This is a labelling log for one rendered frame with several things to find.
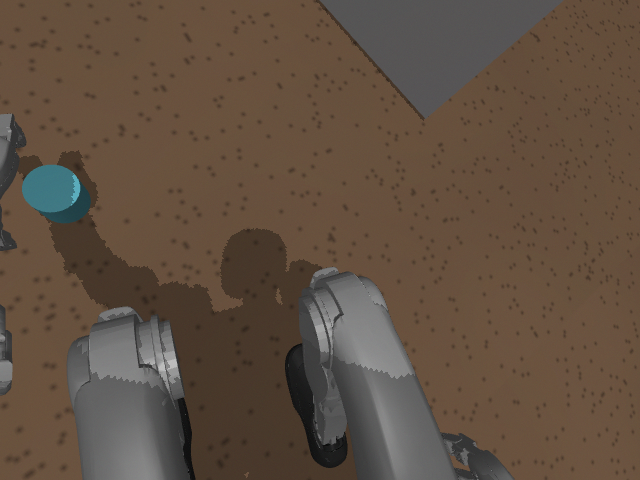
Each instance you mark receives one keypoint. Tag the tin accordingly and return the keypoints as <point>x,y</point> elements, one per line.
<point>56,193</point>

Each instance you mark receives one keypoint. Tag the right robot hand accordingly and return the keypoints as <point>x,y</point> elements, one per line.
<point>482,464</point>

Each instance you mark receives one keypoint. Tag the right robot foot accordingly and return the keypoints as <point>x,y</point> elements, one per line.
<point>328,455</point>

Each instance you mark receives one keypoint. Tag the left robot hand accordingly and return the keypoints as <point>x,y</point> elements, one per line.
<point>11,137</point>

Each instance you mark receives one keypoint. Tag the left robot foot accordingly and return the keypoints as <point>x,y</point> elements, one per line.
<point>188,437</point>

